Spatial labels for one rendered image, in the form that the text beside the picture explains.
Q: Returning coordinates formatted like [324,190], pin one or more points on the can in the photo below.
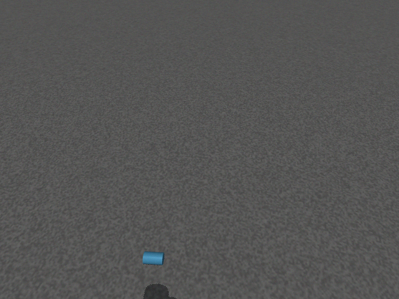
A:
[154,258]

